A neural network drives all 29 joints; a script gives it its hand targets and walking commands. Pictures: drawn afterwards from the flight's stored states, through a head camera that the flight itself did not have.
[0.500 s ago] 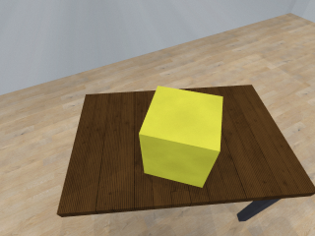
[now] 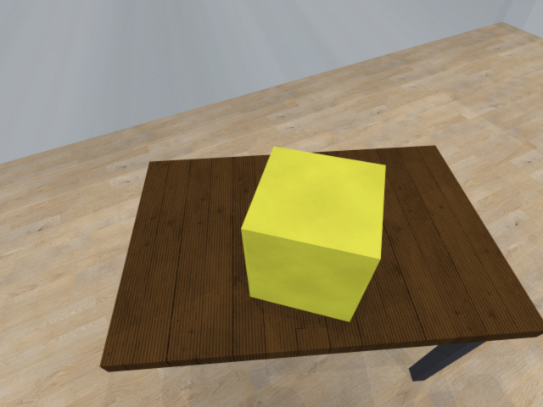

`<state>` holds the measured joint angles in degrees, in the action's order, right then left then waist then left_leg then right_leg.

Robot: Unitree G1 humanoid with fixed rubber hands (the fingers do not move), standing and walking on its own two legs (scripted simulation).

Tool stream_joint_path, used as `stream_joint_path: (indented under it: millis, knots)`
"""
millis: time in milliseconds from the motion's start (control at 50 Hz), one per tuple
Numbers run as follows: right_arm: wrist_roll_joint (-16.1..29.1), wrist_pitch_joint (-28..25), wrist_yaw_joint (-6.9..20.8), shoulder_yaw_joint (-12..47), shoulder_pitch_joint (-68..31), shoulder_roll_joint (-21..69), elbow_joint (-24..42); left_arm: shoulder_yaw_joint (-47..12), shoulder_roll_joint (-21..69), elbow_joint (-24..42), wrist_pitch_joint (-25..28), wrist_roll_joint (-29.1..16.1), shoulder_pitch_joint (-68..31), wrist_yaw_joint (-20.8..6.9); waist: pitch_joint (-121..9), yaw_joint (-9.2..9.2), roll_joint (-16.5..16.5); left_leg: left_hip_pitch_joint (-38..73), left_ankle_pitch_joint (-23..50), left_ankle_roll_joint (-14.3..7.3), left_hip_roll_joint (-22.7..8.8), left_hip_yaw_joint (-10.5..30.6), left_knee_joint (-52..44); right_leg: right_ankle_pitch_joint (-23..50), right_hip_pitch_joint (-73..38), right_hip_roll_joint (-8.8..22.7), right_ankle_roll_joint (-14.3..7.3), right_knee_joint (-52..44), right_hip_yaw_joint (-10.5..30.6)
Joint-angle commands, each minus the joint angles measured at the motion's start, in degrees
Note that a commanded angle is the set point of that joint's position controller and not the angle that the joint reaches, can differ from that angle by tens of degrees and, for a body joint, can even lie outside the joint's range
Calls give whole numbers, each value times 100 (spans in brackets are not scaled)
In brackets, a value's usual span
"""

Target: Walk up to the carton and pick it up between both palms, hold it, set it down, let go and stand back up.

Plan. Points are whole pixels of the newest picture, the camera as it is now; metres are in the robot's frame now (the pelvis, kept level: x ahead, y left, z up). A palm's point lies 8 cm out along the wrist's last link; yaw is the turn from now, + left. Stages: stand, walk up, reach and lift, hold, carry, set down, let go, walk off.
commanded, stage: stand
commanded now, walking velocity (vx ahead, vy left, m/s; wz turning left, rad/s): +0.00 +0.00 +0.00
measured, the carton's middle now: (312, 236) +0.42 -0.07 -0.07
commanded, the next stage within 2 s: none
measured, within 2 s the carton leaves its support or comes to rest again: neither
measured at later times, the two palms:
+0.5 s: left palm out of the picture -0.04 +0.18 -0.15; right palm out of the picture -0.04 -0.21 -0.15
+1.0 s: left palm out of the picture -0.04 +0.18 -0.15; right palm out of the picture -0.05 -0.20 -0.15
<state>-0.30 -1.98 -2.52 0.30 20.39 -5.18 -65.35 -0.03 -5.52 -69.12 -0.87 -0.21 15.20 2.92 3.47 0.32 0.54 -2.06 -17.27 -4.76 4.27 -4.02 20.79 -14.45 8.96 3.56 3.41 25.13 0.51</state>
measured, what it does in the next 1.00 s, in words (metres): stands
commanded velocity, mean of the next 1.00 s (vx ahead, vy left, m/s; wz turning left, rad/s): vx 0.00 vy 0.00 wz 0.00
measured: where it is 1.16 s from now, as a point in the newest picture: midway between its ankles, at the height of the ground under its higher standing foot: outside the picture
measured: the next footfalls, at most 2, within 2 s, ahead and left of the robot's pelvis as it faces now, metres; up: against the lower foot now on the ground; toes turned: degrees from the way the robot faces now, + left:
none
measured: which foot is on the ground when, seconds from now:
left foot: down 0.00-1.00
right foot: down 0.00-1.00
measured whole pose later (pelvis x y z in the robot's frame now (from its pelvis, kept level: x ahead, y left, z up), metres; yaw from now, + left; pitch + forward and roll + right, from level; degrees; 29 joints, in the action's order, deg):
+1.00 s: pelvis -0.01 -0.01 +0.00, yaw +0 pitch -2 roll +0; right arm -0.5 -2.0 -2.1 0.7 19.8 -4.2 -66.0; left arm 0.1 -4.8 -69.5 -0.5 0.2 16.0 2.4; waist 3.8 -0.1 0.4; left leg -2.1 -17.5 -3.8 2.5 -4.1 21.8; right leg -13.4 8.1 1.9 2.2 23.9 0.3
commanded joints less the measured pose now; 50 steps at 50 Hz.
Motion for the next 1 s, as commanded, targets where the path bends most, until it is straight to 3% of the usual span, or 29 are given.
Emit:
stream_joint_path:
  millis: [0,20,80,100,120,160,180,200,240,260,300,340,360,400,440,460,500,540,560,580,620,680,720,740,780,820,880,900,980]
  knots:
    - [-2,-38,-19,-31,747,-326,-14,65,-438,42,27,-7,595,-7,303,-61,15,-514,2402,267,-1095,625,-374,1120,6,205,-190,-233,-60]
    - [-16,-19,-10,-50,833,-535,35,53,-406,-47,3,10,722,25,404,24,-56,-484,2328,345,-1069,618,-520,1026,104,234,-163,-239,59]
    - [-52,5,-52,-58,793,-525,12,117,-674,62,23,46,549,12,626,-6,103,-779,2094,319,-1101,709,-567,1046,91,253,-240,-260,111]
    - [-48,-20,-23,-34,854,-528,3,31,-339,-27,-4,-6,716,-60,526,-105,-55,-654,1729,279,-1007,654,-498,1024,123,238,-190,-311,94]
    - [15,6,-57,-114,924,-680,-49,26,-277,71,35,58,589,-48,510,-1,-34,-575,2020,332,-1069,619,-537,1039,113,204,-175,-262,-28]
    - [16,-11,-45,-94,789,-555,49,68,-300,-26,24,32,739,-19,541,-42,10,-597,2292,381,-1168,719,-501,1053,114,178,-220,-231,36]
    - [32,7,-67,-66,963,-594,-66,4,-216,45,52,22,625,-21,459,-4,-232,-407,2391,386,-1041,596,-525,997,217,205,-204,-217,74]
    - [-16,-14,-46,-67,731,-570,52,7,-200,-42,59,41,705,-18,261,-46,97,-271,2256,315,-1076,669,-492,1016,184,129,-198,-188,21]
    - [11,-57,-21,-112,767,-666,102,19,-225,-25,88,-19,704,5,228,-14,-80,-233,2731,249,-1116,705,-437,1063,188,186,-205,-129,38]
    - [8,-52,22,-81,588,-463,124,35,-370,-12,90,-15,663,-36,224,-76,140,-196,2613,173,-1046,610,-334,1124,223,176,-214,-177,17]
    - [15,-18,-16,-59,687,-430,-18,51,-491,141,131,27,496,-47,133,-43,-246,-254,2295,139,-943,509,-373,1365,61,271,-301,-184,114]
    - [-29,-41,-7,-72,575,-595,112,56,-382,46,119,35,524,-34,361,-12,188,-482,1696,110,-993,555,-444,1188,44,266,-311,-326,172]
    - [27,-26,-47,-169,655,-803,39,18,-233,33,102,77,563,-38,246,-33,51,-219,2285,240,-1036,478,-369,1350,259,181,-294,-246,74]
    - [-6,-14,16,-70,832,-456,-4,11,-263,41,109,10,448,-27,326,107,-1,-333,2353,223,-1093,577,-355,1240,195,226,-295,-225,184]
    - [-39,-21,9,-138,419,-740,156,29,-231,-7,118,59,611,-8,258,-83,219,-409,2067,137,-1063,567,-362,1254,46,200,-292,-221,123]
    - [-11,-26,13,-100,568,-451,89,36,-368,20,99,33,526,-16,362,35,194,-446,1929,160,-1084,632,-405,1297,99,250,-329,-298,232]
    - [-24,-22,-47,-114,656,-624,42,31,-287,-34,83,35,659,-32,343,-98,-275,-546,2067,241,-1048,571,-376,1276,-55,183,-254,-323,139]
    - [-7,4,-69,-52,661,-484,18,99,-534,37,97,24,562,-4,415,-41,-96,-604,2075,305,-1054,608,-445,1305,-37,204,-312,-233,194]
    - [11,-14,-9,-37,724,-427,-17,46,-294,-53,92,-22,823,-39,258,-83,-231,-443,2051,221,-987,514,-289,1550,-78,190,-295,-308,179]
    - [21,-50,9,-118,645,-674,97,58,-328,-92,107,44,702,-6,312,37,145,-362,2311,205,-1046,653,-351,1545,0,198,-284,-237,99]
    - [31,-58,-12,-87,699,-577,-4,5,-160,-89,95,29,750,-32,457,-63,1,-418,2349,249,-1079,555,-319,1360,200,198,-295,-281,122]
    - [-19,-20,-45,-55,819,-356,-68,60,-389,-29,123,10,636,-19,243,9,-84,-354,2785,227,-1105,525,-213,1640,-6,207,-279,-194,110]
    - [-18,-18,-30,-53,564,-437,-5,59,-422,-23,66,-26,621,23,216,-70,130,-340,1919,130,-997,519,-390,1160,92,205,-257,-298,131]
    - [-53,-25,-23,-68,518,-395,43,87,-498,17,34,26,529,30,340,-28,-42,-522,1613,119,-1013,616,-425,1125,46,178,-286,-374,184]
    - [-23,-14,-38,29,435,-154,22,130,-542,48,50,53,633,6,354,-152,-89,-542,1707,154,-971,608,-444,1306,-52,207,-335,-342,170]
    - [-2,-17,-40,-64,662,-574,-14,77,-297,-13,73,29,677,-58,331,-70,-89,-527,1995,226,-1079,622,-392,1306,-86,202,-247,-289,117]
    - [-1,-62,21,-23,796,-383,-116,108,-515,-32,64,6,630,-49,348,-44,264,-561,1570,153,-1025,602,-380,1408,-177,204,-289,-411,155]
    - [-4,-35,17,10,738,-243,-138,41,-212,-114,64,16,780,-34,537,-51,-47,-631,1428,134,-1033,559,-470,1173,-2,233,-322,-429,287]
    - [-26,-43,14,-19,595,-301,-78,69,-256,-2,80,3,649,-43,419,-88,71,-721,1452,120,-1071,663,-449,1204,-209,200,-300,-427,211]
